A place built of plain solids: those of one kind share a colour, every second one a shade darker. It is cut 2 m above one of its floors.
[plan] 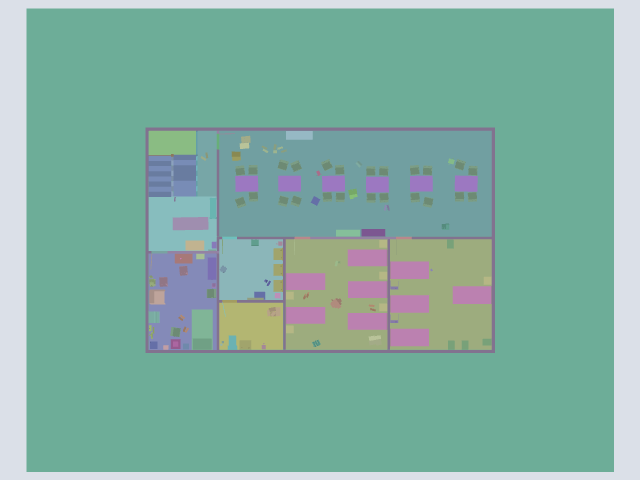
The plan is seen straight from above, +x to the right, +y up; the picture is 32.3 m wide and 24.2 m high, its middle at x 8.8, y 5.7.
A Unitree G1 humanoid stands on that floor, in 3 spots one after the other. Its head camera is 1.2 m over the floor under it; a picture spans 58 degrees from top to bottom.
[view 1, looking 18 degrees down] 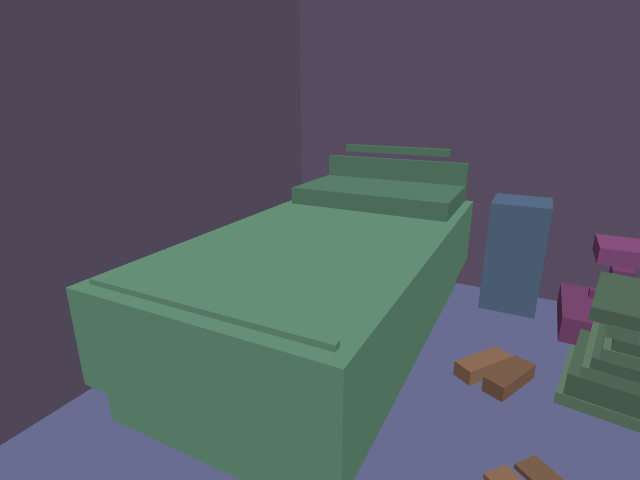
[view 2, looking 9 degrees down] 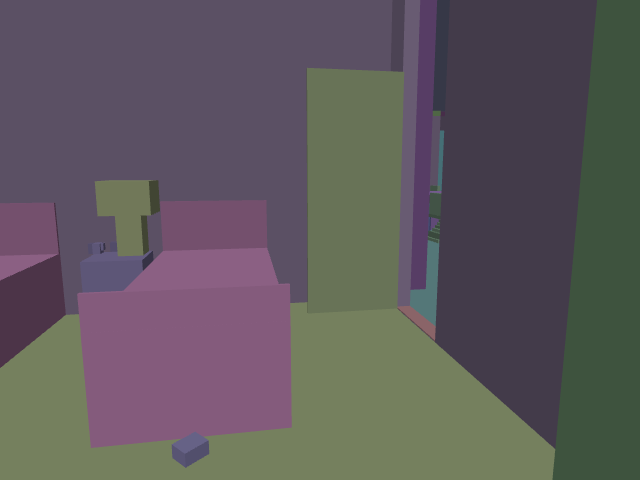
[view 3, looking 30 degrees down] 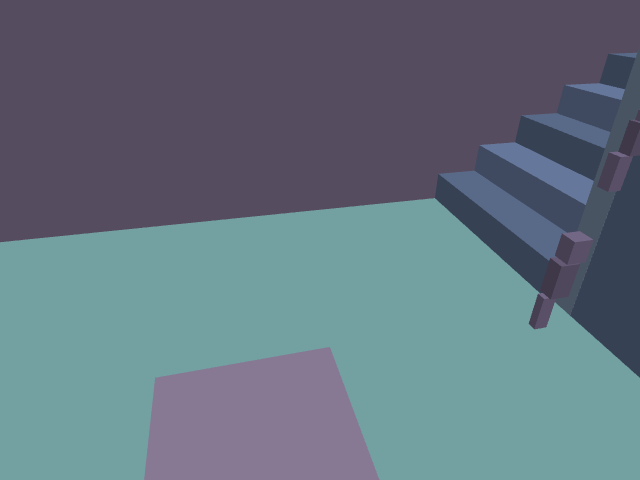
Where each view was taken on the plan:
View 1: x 1.98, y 3.02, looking -63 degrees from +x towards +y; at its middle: child_bed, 2.01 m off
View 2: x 16.18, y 4.42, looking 170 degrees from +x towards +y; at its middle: leaf_room_door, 3.61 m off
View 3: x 2.58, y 6.52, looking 167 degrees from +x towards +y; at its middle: floor_lobby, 2.42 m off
